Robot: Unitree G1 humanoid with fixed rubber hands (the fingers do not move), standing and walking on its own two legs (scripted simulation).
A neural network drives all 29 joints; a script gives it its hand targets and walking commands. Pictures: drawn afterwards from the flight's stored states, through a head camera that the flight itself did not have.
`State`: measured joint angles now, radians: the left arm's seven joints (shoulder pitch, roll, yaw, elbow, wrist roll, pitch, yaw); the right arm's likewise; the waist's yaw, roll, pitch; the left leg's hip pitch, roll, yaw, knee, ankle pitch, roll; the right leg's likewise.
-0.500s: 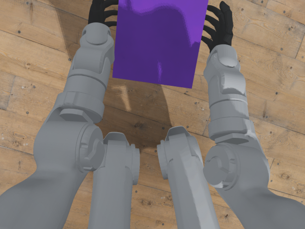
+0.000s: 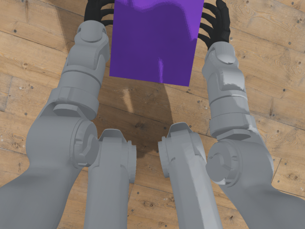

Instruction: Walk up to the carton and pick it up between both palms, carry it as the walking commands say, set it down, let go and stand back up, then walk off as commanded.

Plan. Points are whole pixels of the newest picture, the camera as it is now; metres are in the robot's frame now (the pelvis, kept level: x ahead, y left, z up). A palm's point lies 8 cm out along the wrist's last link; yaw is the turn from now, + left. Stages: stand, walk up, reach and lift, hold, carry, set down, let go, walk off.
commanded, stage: set down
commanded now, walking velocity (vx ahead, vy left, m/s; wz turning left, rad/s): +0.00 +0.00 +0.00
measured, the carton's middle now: (154, 41) +0.52 -0.04 -0.24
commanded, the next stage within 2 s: none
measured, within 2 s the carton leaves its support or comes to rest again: rests again in 1.64 s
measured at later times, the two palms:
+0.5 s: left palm (97, 25) +0.54 +0.09 -0.17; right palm (214, 44) +0.49 -0.16 -0.17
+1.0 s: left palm (98, 26) +0.54 +0.09 -0.18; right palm (215, 45) +0.49 -0.17 -0.18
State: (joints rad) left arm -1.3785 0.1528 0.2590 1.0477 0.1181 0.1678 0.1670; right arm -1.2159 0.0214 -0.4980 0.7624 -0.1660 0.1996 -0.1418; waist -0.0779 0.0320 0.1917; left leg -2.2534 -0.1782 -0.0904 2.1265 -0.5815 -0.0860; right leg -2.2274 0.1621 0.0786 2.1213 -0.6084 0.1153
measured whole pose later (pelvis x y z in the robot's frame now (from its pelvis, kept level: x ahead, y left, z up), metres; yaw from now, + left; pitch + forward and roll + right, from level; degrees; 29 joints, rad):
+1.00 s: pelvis +0.00 +0.00 -0.01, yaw +0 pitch +38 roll -2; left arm -1.42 0.17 0.27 1.12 0.12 0.13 0.12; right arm -1.25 -0.03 -0.50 0.84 -0.16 0.16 -0.10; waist -0.07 0.03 0.27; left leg -2.25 -0.15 -0.06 2.19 -0.60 -0.06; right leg -2.22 0.13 0.06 2.18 -0.62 0.10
